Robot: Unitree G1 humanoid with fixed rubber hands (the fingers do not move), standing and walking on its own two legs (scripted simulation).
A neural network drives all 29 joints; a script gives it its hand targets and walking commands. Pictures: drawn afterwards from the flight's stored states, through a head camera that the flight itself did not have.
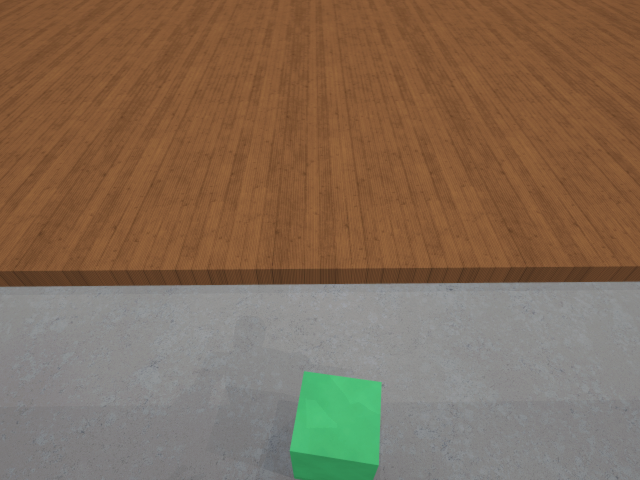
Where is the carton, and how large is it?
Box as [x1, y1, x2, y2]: [290, 371, 381, 479]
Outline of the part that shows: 304,371 290,446 290,455 294,478 372,479 378,465 381,382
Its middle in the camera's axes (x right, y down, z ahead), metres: +0.05 +0.53 +1.06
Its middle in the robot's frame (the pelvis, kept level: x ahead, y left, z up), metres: +0.42 -0.03 -0.66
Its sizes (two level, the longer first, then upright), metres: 0.210 0.200 0.250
